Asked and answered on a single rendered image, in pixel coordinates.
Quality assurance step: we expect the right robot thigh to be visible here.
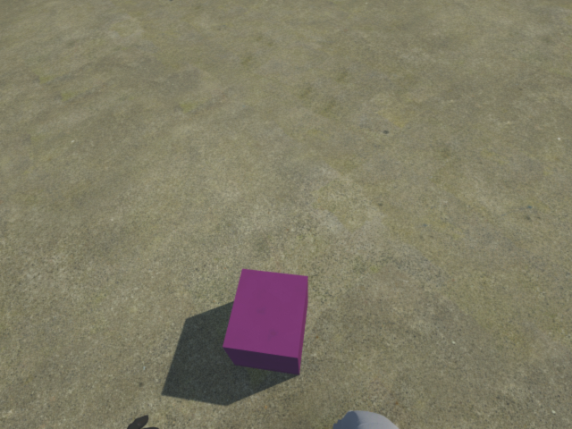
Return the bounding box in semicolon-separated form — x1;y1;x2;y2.
332;410;399;429

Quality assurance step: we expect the carton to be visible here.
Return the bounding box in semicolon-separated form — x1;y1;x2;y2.
223;269;308;375

